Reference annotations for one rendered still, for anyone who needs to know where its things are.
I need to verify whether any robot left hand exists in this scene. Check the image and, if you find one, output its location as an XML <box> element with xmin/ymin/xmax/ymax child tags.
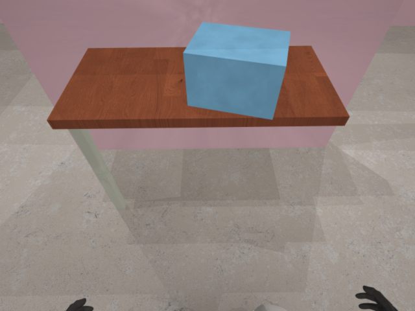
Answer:
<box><xmin>66</xmin><ymin>298</ymin><xmax>93</xmax><ymax>311</ymax></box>

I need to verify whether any robot right hand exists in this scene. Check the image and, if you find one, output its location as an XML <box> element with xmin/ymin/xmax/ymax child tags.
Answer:
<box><xmin>355</xmin><ymin>286</ymin><xmax>398</xmax><ymax>311</ymax></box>

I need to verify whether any table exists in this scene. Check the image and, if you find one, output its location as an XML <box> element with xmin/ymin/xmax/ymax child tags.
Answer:
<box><xmin>47</xmin><ymin>46</ymin><xmax>350</xmax><ymax>210</ymax></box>

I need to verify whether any carton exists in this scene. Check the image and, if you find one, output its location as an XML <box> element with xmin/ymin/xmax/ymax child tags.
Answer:
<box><xmin>183</xmin><ymin>22</ymin><xmax>291</xmax><ymax>120</ymax></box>

